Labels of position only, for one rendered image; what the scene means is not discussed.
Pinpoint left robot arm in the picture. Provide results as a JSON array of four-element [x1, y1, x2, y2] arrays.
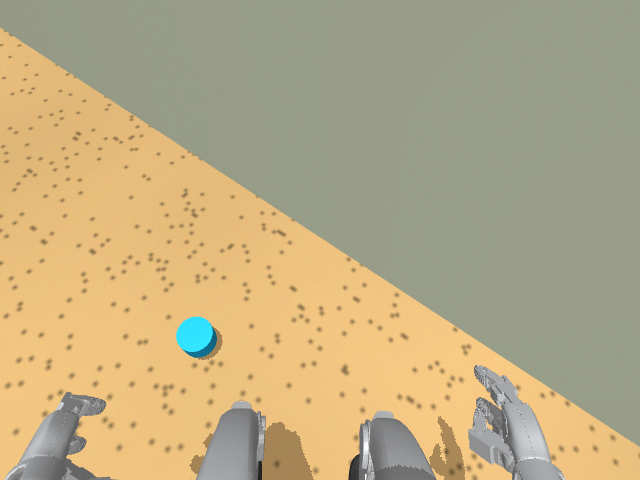
[[4, 456, 67, 480]]

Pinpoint left robot hand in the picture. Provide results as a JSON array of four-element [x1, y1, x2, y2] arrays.
[[18, 392, 113, 480]]

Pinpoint right robot arm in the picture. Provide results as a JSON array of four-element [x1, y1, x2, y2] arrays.
[[512, 459, 566, 480]]

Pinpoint right robot hand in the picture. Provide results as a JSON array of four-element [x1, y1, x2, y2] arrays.
[[468, 365, 551, 473]]

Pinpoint tin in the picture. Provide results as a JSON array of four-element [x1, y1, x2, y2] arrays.
[[176, 317, 217, 358]]

